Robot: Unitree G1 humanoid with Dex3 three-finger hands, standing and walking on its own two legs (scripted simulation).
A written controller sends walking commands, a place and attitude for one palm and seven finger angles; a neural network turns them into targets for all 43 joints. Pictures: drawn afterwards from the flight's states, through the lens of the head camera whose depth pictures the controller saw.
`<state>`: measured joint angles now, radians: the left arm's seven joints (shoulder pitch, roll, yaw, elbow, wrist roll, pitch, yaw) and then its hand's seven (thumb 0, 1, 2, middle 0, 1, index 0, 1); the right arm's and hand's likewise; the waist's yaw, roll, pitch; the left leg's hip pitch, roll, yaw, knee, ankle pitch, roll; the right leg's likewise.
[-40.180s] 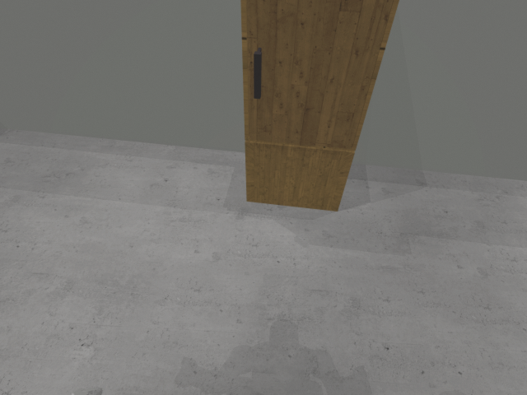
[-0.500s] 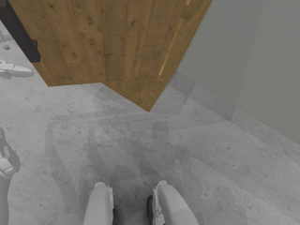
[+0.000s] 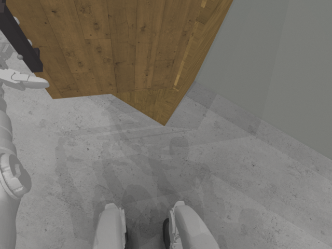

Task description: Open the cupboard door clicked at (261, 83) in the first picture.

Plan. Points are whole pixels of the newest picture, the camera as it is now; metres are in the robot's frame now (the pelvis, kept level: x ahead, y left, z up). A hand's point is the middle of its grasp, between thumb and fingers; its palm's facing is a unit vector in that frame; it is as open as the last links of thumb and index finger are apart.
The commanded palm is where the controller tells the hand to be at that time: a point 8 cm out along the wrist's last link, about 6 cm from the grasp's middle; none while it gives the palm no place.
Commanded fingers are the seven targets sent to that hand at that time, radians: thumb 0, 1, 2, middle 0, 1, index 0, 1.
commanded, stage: slide the fingers in behind the handle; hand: left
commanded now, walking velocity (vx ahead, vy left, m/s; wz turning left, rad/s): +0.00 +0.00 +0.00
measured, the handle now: (21, 35) +0.57 +0.27 +0.07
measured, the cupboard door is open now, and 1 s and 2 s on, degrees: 42 42 49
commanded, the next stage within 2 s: close the thumb around the handle in 0.76 s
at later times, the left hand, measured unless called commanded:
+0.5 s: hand (36, 55) +0.52 +0.24 +0.07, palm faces +0.14 -0.99 -0.01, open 14.0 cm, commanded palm +0.50 +0.27 +0.06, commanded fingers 0.00 -0.50 0.30 -0.30 -1.20 -0.30 -1.20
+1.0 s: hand (36, 55) +0.52 +0.24 +0.07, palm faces +0.15 -0.99 -0.01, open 13.6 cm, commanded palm +0.50 +0.27 +0.06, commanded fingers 0.00 -0.05 0.49 -0.33 -1.25 -0.33 -1.25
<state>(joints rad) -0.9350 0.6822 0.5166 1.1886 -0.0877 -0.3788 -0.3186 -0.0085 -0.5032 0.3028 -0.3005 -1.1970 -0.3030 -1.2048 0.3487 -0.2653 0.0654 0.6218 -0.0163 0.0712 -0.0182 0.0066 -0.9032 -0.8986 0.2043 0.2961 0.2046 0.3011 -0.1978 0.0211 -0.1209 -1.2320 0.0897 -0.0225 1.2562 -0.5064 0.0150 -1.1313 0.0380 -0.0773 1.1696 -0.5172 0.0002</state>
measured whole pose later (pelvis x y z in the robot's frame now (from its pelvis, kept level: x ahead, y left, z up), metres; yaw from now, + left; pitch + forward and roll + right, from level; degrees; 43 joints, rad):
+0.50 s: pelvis +0.00 +0.00 +0.00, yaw +1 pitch +27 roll -5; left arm -0.93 0.60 0.46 1.19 -0.07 -0.42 -0.22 -0.01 -0.50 0.30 -0.30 -1.20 -0.30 -1.20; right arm 0.36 -0.25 0.05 0.63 -0.03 0.07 0.00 0.01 -0.90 -0.90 0.20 0.30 0.20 0.30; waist -0.19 0.03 -0.13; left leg -1.21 0.08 -0.02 1.24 -0.50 0.01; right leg -1.11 0.03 -0.07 1.17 -0.52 0.00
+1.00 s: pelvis +0.01 -0.01 +0.00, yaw +1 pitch +27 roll -5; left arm -0.92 0.59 0.46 1.18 -0.09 -0.42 -0.22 -0.01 -0.43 0.33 -0.30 -1.21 -0.30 -1.22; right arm 0.36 -0.26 0.05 0.64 -0.03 0.08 0.00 0.01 -0.90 -0.90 0.20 0.30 0.20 0.30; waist -0.19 0.03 -0.13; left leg -1.20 0.08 -0.02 1.23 -0.50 0.01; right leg -1.11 0.03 -0.07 1.16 -0.52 -0.01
